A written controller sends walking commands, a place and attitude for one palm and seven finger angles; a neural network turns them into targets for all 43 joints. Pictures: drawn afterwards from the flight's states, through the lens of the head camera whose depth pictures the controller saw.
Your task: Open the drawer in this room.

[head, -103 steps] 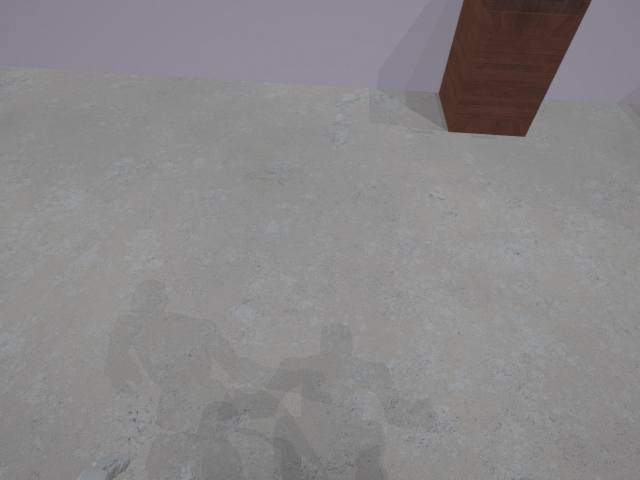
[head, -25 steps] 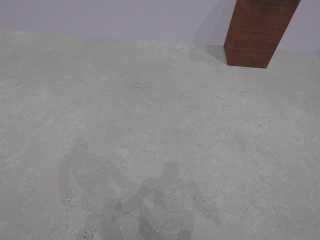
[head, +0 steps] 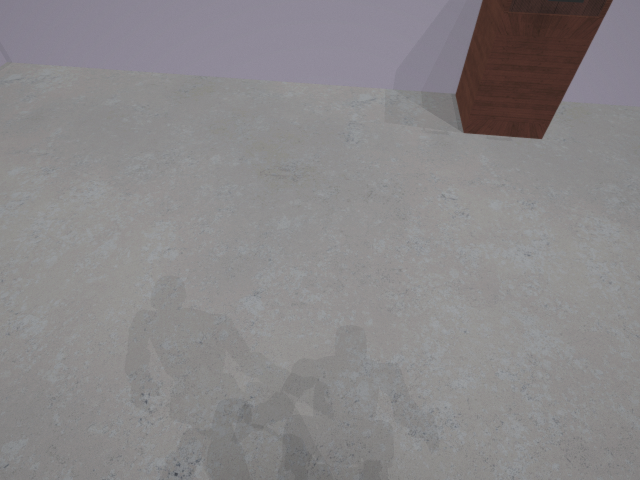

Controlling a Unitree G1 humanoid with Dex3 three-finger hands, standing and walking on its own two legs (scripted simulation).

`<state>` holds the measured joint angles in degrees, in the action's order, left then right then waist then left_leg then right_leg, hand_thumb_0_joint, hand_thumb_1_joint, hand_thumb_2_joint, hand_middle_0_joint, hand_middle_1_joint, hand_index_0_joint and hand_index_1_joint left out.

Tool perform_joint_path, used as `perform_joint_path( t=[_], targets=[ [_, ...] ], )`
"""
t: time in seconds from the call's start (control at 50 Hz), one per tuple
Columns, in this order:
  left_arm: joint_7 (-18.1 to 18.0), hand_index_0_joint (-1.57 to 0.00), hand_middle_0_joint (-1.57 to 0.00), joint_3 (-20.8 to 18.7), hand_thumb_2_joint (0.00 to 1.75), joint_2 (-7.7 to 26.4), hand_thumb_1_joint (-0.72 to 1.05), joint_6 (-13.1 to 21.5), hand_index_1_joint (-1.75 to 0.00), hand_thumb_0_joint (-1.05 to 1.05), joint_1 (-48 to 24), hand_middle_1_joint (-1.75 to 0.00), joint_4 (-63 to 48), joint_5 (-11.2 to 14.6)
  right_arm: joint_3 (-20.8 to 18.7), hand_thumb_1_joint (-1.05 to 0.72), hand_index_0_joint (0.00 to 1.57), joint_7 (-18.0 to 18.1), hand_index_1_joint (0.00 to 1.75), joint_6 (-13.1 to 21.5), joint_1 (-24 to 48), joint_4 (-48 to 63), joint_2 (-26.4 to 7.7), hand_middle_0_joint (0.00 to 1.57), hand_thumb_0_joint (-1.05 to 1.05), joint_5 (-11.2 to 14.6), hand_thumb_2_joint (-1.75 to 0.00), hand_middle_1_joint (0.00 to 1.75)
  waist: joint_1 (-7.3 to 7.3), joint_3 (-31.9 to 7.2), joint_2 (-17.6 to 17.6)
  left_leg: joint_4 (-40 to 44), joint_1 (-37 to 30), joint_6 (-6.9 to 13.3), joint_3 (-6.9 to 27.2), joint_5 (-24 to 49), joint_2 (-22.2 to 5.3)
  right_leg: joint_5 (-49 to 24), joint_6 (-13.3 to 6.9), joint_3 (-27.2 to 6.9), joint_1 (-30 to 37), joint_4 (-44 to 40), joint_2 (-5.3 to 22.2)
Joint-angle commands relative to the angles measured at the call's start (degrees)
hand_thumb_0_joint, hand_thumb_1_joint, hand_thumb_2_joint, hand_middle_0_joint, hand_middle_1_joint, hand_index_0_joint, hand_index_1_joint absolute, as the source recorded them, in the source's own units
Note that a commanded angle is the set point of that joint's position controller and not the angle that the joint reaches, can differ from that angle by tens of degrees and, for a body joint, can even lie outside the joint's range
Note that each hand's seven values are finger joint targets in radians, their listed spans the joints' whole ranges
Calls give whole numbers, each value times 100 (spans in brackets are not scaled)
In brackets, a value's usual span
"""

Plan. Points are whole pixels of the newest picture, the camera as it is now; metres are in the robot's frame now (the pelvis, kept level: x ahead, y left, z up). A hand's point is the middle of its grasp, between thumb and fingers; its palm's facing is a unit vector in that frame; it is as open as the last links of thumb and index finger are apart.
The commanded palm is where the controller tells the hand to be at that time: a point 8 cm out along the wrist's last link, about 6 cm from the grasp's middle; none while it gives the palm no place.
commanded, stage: stand and wait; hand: left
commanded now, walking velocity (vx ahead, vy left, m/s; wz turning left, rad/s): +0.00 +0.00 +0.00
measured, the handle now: out of the picture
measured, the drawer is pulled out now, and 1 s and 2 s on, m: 0.00 0.00 0.00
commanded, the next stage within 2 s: turn or walk to find it in 0.16 s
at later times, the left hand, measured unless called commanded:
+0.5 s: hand out of the picture +0.06 +0.23 -0.16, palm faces -0.04 -0.95 -0.31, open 7.4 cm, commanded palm none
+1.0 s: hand out of the picture +0.06 +0.20 -0.17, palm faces -0.08 -0.97 -0.25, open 7.4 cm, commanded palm none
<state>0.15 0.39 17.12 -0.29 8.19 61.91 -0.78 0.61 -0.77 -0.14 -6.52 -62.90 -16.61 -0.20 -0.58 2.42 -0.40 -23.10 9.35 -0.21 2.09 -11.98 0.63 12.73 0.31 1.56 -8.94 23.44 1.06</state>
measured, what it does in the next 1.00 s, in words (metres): stands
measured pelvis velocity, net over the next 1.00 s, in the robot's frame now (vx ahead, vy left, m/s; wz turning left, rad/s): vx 0.00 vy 0.00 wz -0.07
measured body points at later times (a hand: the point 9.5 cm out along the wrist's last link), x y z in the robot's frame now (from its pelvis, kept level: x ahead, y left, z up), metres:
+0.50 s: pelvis +0.00 -0.01 +0.00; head +0.01 -0.01 +0.45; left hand +0.06 +0.28 -0.14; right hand +0.08 -0.29 -0.14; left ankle +0.01 +0.12 -0.74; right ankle +0.00 -0.12 -0.74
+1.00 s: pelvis +0.00 +0.00 +0.00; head +0.01 +0.00 +0.45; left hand +0.06 +0.25 -0.15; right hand -0.01 -0.26 -0.15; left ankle +0.01 +0.12 -0.74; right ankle +0.00 -0.12 -0.74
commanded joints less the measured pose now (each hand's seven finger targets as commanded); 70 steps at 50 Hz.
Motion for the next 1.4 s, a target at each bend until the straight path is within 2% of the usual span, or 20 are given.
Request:
perform_joint_path(
  t=[0.0, 0.08, 0.16, 0.2, 0.24, 0.3, 0.34, 0.4, 0.42, 0.44, 0.5, 0.58, 0.7, 0.86, 1.04, 1.1, 1.18, 1.22, 1.32, 1.38],
  targets=[
    [-107, -20, -20, -246, 90, 1257, 90, 168, -30, 0, -203, -30, -367, 10, -272, -90, 20, 124, 30, 147, 212, 318, -1305, 20, 0, -15, -90, 30, 41, -266, 92, 434, 9, 154, 528, 673, -658, -305, -145, -613, 35, -530, 620],
    [-97, -20, -20, -264, 90, 1285, 90, 175, -30, 0, -202, -30, -341, 5, -274, -90, 20, 126, 30, 160, 224, 289, -1325, 20, 0, -21, -90, 30, 32, -259, 51, 506, 12, 156, 529, 548, -658, -167, -152, -642, 44, -601, 612],
    [-94, -20, -20, -286, 90, 1314, 90, 180, -30, 0, -190, -30, -333, 10, -272, -90, 20, 131, 30, 178, 229, 304, -1359, 20, 0, -21, -90, 30, 27, -411, 20, 454, -58, 160, 533, 852, -685, -501, -159, -578, 187, -527, 641],
    [-117, -20, -20, -266, 90, 1133, 90, 117, -30, 0, -102, -30, -327, 17, -230, -90, 20, 118, 30, 131, 148, 316, -1169, 20, 0, -25, -90, 30, 6, -420, -76, 348, 115, 146, 550, 1005, -684, -598, -106, -478, 257, -361, 665],
    [-148, -20, -20, -240, 90, 897, 90, 36, -30, 0, 49, -30, -319, 20, -184, -90, 20, 110, 30, 57, 17, 345, -898, 20, 0, -36, -90, 30, -9, -397, -4, 175, 321, 105, 526, 1121, -650, -709, -54, -399, 274, -202, 714],
    [-91, -20, -20, -273, 90, 1363, 90, 154, -30, 0, -180, -30, -350, 10, -260, -90, 20, 141, 30, 138, 176, 338, -1420, 20, 0, -25, -90, 30, 18, -463, 10, 396, -81, 154, 565, 829, -693, -467, -168, -599, 128, -519, 644],
    [-74, -20, -20, -277, 90, 1370, 90, 162, -30, 0, -258, -30, -355, 6, -276, -90, 20, 158, 30, 166, 202, 310, -1439, 20, 0, -24, -90, 30, 38, -413, 9, 364, -220, 149, 465, 840, -721, -644, -196, -688, 27, -554, 619],
    [-94, -20, -20, -187, 90, 828, 90, 13, -30, 0, -23, -30, -314, 21, -170, -90, 20, 192, 30, 71, -88, 259, -837, 20, 0, -38, -90, 30, 75, -296, 54, 175, -168, 36, 177, 764, -744, -934, -138, -791, -174, -372, 594],
    [-101, -20, -20, -183, 90, 752, 90, -31, -30, 0, 67, -30, -328, 13, -169, -90, 20, 203, 30, 38, -203, 270, -732, 20, 0, -31, -90, 30, 81, -279, 110, 86, -116, 15, 122, 754, -749, -1027, -133, -838, -221, -290, 571],
    [-98, -20, -20, -198, 90, 755, 90, -70, -30, 0, 100, -30, -361, 12, -181, -90, 20, 218, 30, 12, -226, 311, -733, 20, 0, -37, -90, 30, 76, -177, 118, 54, -61, 9, 56, 645, -764, -1004, -135, -872, -350, -225, 561],
    [-103, -20, -20, -193, 90, 705, 90, -65, -30, 0, 179, -30, -409, -1, -185, -90, 20, 217, 30, 13, -260, 358, -681, 20, 0, -36, -90, 30, 70, -244, 184, 75, 68, 17, 71, 469, -751, -808, -131, -941, -327, -221, 524],
    [-115, -20, -20, -191, 90, 649, 90, -13, -30, 0, 266, -30, -416, 3, -185, -90, 20, 211, 30, 66, -314, 334, -626, 20, 0, -30, -90, 30, 57, -351, 53, 114, 50, 25, 82, 564, -764, -839, -124, -900, -272, -169, 485],
    [-132, -20, -20, -195, 90, 565, 90, 58, -30, 0, 336, -30, -366, 7, -219, -90, 20, 211, 30, 122, -452, 182, -525, 20, 0, -18, -90, 30, 45, -214, 53, 239, 99, 67, 144, 403, -732, -524, -135, -868, -324, -267, 447],
    [-147, -20, -20, -248, 90, 604, 90, 142, -30, 0, 319, -30, -304, 6, -286, -90, 20, 226, 30, 188, -600, 17, -572, 20, 0, -13, -90, 30, 53, -231, 30, 323, 55, 119, 187, 397, -738, -491, -198, -829, -229, -316, 447],
    [-116, -20, -20, -309, 90, 928, 90, 187, -30, 0, 99, -30, -289, -9, -347, -90, 20, 202, 30, 215, -376, 60, -941, 20, 0, -22, -90, 30, 51, -77, 45, 529, 94, 167, 298, 91, -748, -105, -223, -877, -248, -522, 462],
    [-117, -20, -20, -310, 90, 959, 90, 166, -30, 0, 73, -30, -297, -4, -326, -90, 20, 170, 30, 191, -279, 122, -994, 20, 0, -32, -90, 30, 37, -131, -1, 461, 171, 169, 376, 339, -736, -225, -176, -765, -159, -417, 516],
    [-154, -20, -20, -245, 90, 617, 90, 26, -30, 0, 245, -30, -315, 3, -229, -90, 20, 126, 30, 47, -370, 223, -599, 20, 0, -51, -90, 30, 24, -141, 5, 219, 492, 112, 410, 452, -691, -185, -50, -628, -180, -220, 610],
    [-165, -20, -20, -250, 90, 606, 90, -24, -30, 0, 282, -30, -365, -3, -218, -90, 20, 107, 30, -19, -384, 308, -557, 20, 0, -54, -90, 30, 18, -133, 45, 68, 671, 94, 437, 418, -637, -81, -40, -626, -214, -186, 679],
    [-182, -20, -20, -334, 90, 785, 90, -74, -30, 0, 208, -30, -602, -16, -273, -90, 20, 75, 30, -108, -395, 564, -630, 20, 0, -66, -90, 30, 44, -267, 340, -527, 891, 68, 411, 530, -450, -173, -206, -635, -316, -79, 1020],
    [-187, -20, -20, -370, 90, 798, 90, -89, -30, 0, 130, -30, -785, -25, -324, -90, 20, 68, 30, -136, -493, 710, -629, 20, 0, -72, -90, 30, 104, -421, 412, -805, 851, 86, 449, 585, -434, -188, -286, -499, -463, 106, 1165]
  ],
)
